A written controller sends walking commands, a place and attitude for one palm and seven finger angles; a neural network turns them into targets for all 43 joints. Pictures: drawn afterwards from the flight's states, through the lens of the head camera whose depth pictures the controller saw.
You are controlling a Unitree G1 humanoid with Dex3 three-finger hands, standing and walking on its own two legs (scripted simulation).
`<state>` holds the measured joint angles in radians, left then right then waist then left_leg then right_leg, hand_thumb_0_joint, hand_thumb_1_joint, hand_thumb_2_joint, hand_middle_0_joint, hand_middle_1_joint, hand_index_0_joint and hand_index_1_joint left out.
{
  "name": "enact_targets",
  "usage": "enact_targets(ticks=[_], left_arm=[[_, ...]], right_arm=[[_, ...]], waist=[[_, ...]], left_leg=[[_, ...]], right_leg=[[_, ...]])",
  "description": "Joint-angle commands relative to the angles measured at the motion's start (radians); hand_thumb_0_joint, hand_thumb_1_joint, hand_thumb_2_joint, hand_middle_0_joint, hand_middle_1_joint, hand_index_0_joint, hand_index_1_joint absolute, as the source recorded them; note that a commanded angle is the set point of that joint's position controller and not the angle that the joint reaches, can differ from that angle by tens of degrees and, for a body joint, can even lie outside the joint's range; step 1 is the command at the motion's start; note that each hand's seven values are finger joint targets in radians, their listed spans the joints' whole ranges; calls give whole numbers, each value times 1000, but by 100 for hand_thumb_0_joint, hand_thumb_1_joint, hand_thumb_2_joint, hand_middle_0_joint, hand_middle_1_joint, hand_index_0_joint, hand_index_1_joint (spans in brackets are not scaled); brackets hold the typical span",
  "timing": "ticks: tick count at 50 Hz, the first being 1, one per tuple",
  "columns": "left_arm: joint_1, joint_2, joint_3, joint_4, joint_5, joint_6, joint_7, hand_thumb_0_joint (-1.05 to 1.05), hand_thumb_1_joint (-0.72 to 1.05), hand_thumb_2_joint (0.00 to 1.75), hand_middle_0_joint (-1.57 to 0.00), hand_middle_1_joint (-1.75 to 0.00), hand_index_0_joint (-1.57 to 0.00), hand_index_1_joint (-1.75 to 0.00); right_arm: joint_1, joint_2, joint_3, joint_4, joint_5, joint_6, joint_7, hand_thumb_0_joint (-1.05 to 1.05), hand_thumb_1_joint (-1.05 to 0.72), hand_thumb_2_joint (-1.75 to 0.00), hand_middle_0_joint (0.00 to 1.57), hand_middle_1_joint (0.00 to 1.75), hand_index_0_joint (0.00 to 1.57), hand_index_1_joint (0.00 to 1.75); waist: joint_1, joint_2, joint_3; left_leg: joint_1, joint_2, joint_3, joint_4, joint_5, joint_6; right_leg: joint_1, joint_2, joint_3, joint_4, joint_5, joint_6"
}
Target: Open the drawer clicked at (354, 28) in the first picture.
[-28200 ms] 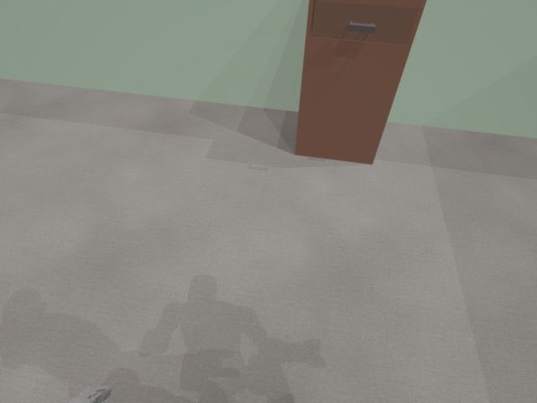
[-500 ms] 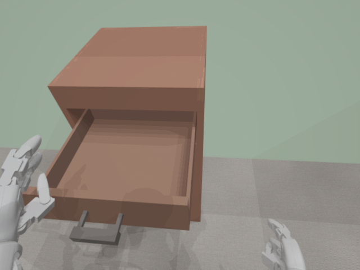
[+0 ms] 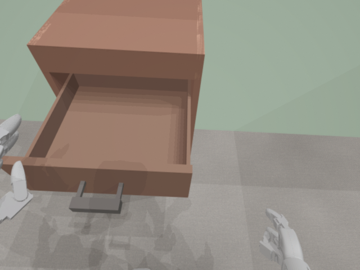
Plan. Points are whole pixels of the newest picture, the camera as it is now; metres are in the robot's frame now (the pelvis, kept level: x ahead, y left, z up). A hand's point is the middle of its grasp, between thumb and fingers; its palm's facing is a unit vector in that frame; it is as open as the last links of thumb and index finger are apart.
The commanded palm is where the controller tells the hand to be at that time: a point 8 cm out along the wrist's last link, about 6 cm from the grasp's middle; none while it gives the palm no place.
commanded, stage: step back with the hand held close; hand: left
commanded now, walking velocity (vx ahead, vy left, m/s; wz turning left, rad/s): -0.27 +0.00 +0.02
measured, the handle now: (99, 195) +0.27 +0.21 -0.01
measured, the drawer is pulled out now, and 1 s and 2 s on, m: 0.30 0.30 0.30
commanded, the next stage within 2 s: stop stepping back and stand still in 0.66 s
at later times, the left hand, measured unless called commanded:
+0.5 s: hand (18, 250) +0.13 +0.21 +0.18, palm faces +0.28 -0.84 -0.47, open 7.4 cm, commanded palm +0.06 +0.26 +0.18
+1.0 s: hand out of the picture -0.05 +0.18 +0.17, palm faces +0.34 -0.80 -0.48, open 7.4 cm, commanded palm -0.10 +0.23 +0.18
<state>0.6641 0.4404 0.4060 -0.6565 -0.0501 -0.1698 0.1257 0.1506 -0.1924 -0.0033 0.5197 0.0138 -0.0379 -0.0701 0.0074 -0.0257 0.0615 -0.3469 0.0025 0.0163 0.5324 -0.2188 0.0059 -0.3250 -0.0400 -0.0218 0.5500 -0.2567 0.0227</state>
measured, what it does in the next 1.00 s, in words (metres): walks backwards: right foot, then left foot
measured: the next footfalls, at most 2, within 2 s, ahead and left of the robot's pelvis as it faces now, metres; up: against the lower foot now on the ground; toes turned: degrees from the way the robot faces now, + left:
right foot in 0.54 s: -0.12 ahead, -0.14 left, +0.00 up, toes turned -6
left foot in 0.86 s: -0.23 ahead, +0.06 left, +0.00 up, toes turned +3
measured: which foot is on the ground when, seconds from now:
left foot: down 0.00-0.60, up 0.62-0.84, down 0.86-1.00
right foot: down 0.00-0.24, up 0.26-0.52, down 0.54-1.00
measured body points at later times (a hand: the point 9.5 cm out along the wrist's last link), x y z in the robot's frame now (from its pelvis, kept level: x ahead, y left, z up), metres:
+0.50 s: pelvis -0.09 -0.01 +0.00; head -0.03 +0.00 +0.45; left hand +0.10 +0.25 +0.20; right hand +0.10 -0.22 -0.08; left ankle -0.01 +0.11 -0.73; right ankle -0.13 -0.13 -0.71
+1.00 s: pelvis -0.23 -0.05 +0.00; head -0.20 -0.04 +0.45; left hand -0.07 +0.22 +0.19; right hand -0.05 -0.29 -0.07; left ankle -0.22 +0.09 -0.73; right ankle -0.16 -0.14 -0.73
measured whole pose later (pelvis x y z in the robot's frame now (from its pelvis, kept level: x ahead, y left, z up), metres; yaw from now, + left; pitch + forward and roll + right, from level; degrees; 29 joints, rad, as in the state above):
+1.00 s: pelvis -0.23 -0.05 +0.00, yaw +1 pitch +0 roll +1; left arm 0.70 0.42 0.37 -0.68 -0.04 -0.16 0.17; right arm 0.19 -0.20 0.00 0.56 0.02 -0.08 -0.07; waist 0.00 -0.05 0.06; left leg -0.25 0.01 0.00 0.51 -0.25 -0.03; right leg -0.36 -0.03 -0.12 0.55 -0.24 -0.01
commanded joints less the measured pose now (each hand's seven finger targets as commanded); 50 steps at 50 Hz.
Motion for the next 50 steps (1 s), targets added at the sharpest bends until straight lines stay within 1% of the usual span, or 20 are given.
enact_targets(ticks=[1, 5, 7, 10, 12, 15, 17, 20, 28, 29, 31, 32, 34, 38, 41, 43, 45, 46, 48, 50], left_arm=[[4, 89, 96, -185, 1, -69, 33, 0, 90, 90, -20, -30, -20, -30], [-40, 106, 89, -168, 3, -72, 42, 0, 90, 90, -20, -30, -20, -30], [-71, 85, 54, -168, 7, -65, 46, 0, 90, 90, -20, -30, -20, -30], [-84, 109, 82, -181, 14, -56, 54, 0, 90, 90, -20, -30, -20, -30], [-59, 97, 84, -227, 19, -69, 56, 0, 90, 90, -20, -30, -20, -30], [-32, 119, 113, -251, 16, -90, 58, 0, 90, 90, -20, -30, -20, -30], [-20, 85, 81, -291, 10, -91, 55, 0, 90, 90, -20, -30, -20, -30], [-7, 71, 61, -303, 9, -73, 47, 0, 90, 90, -20, -30, -20, -30], [26, 128, 137, -196, -31, -87, 9, 0, 90, 90, -20, -30, -20, -30], [28, 146, 151, -184, -31, -96, 2, 0, 90, 90, -20, -30, -20, -30], [44, 148, 134, -164, -30, -89, 6, 0, 90, 90, -20, -30, -20, -30], [74, 129, 126, -136, -36, -87, 10, 0, 90, 90, -20, -30, -20, -30], [107, 105, 136, -105, -16, -83, 17, 0, 90, 90, -20, -30, -20, -30], [46, 87, 101, -85, 13, -78, 49, 0, 90, 90, -20, -30, -20, -30], [62, 82, 73, -165, 14, -66, 68, 0, 90, 90, -20, -30, -20, -30], [18, 108, 66, -260, 8, -74, 75, 0, 90, 90, -20, -30, -20, -30], [51, 135, 87, -303, 4, -68, 67, 0, 90, 90, -20, -30, -20, -30], [61, 138, 103, -289, 5, -70, 72, 0, 90, 90, -20, -30, -20, -30], [28, 124, 103, -286, 8, -66, 73, 0, 90, 90, -20, -30, -20, -30], [-11, 110, 87, -234, 7, -67, 74, 0, 90, 90, -20, -30, -20, -30]], right_arm=[[-71, -139, -47, -139, 3, -74, -9, 0, -90, -90, 20, 30, 20, 30], [-34, -132, -60, -108, 7, -77, -5, 0, -90, -90, 20, 30, 20, 30], [-43, -115, -51, -86, -2, -72, -4, 0, -90, -90, 20, 30, 20, 30], [-76, -111, -34, -89, -10, -74, -13, 0, -90, -90, 20, 30, 20, 30], [-77, -140, -36, -123, -8, -80, -18, 0, -90, -90, 20, 30, 20, 30], [-56, -104, -50, -107, -28, -114, -8, 0, -90, -90, 20, 30, 20, 30], [-33, -109, -51, -82, -32, -130, 5, 0, -90, -90, 20, 30, 20, 30], [-42, -127, -58, -74, -14, -142, 21, 0, -90, -90, 20, 30, 20, 30], [-102, -140, -36, -85, -2, -122, 26, 0, -90, -90, 20, 30, 20, 30], [-105, -132, -38, -94, 4, -111, 27, 0, -90, -90, 20, 30, 20, 30], [-100, -122, -67, -110, 44, -89, 26, 0, -90, -90, 20, 30, 20, 30], [-119, -113, -65, -97, 44, -86, 19, 0, -90, -90, 20, 30, 20, 30], [-148, -56, -36, -94, 14, -65, 3, 0, -90, -90, 20, 30, 20, 30], [-156, -63, -10, -86, -6, -35, -32, 0, -90, -90, 20, 30, 20, 30], [-64, -107, -27, -86, -8, -40, -31, 0, -90, -90, 20, 30, 20, 30], [-59, -154, -57, -109, -2, -68, -29, 0, -90, -90, 20, 30, 20, 30], [-42, -163, -75, -131, 19, -95, -14, 0, -90, -90, 20, 30, 20, 30], [-55, -122, -52, -125, 7, -100, -11, 0, -90, -90, 20, 30, 20, 30], [-65, -123, -34, -115, 3, -108, -1, 0, -90, -90, 20, 30, 20, 30], [-50, -134, -39, -99, 12, -112, 1, 0, -90, -90, 20, 30, 20, 30]], waist=[[-1, 123, -150], [-26, -92, -143], [-25, -153, -148], [-29, -65, -112], [-11, 242, -123], [-11, 304, -211], [-7, 229, -228], [-2, 244, -265], [8, 152, -233], [3, 59, -222], [-1, -259, -267], [3, -225, -256], [-19, -143, -222], [-27, -123, -183], [-42, -24, -247], [-16, 114, -234], [1, 151, -257], [-15, 254, -235], [-10, 273, -144], [-22, 143, -106]], left_leg=[[-141, 163, -100, -157, -46, 58], [47, 6, -11, 162, -177, 4], [128, -18, -12, 316, -171, -3], [113, 39, -56, -2, -108, 10], [-30, 241, -291, -252, 74, 78], [25, 323, -304, -226, 338, 145], [153, 304, -223, -131, 634, 150], [285, 260, -136, -92, 731, 110], [88, 214, -130, -61, 285, 60], [55, 155, -60, 9, 159, 28], [-49, -45, 6, 460, -241, -30], [-98, -46, -63, 651, -298, -27], [-196, -9, -73, 662, -313, -50], [-113, -7, -11, 178, -263, -37], [96, 3, 28, -178, 12, -4], [117, 169, -133, -222, 192, 55], [195, 232, -157, -161, 311, 70], [120, 207, -160, -182, 260, 73], [-74, 190, -133, -240, -8, 65], [-143, 130, -94, -206, -256, 55]], right_leg=[[180, -16, 7, 17, 99, -14], [-105, -178, 221, -260, -29, -103], [-201, -256, 218, -311, -89, -145], [-143, -159, 101, -177, -30, -87], [-8, 10, -9, 146, -35, -3], [-72, 19, 44, 464, -265, -12], [-111, 20, 42, 411, -229, -8], [-99, 31, -26, 264, -147, -2], [160, -2, -41, -191, 148, -5], [155, -55, -9, -226, 262, -20], [86, -322, 223, -244, 576, -157], [61, -356, 183, -231, 585, -194], [96, -309, 120, -180, 603, -208], [177, -189, 78, -119, 655, -130], [213, -154, 65, -104, 375, -74], [182, -78, 26, -29, 207, -19], [101, -25, -9, 12, 25, -12], [101, -23, -23, 29, -16, -10], [197, -13, -30, 40, -67, -10], [234, -26, 14, -57, -68, -10]])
